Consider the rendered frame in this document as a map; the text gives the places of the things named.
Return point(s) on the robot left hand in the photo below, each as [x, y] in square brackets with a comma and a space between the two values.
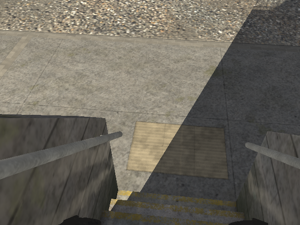
[76, 220]

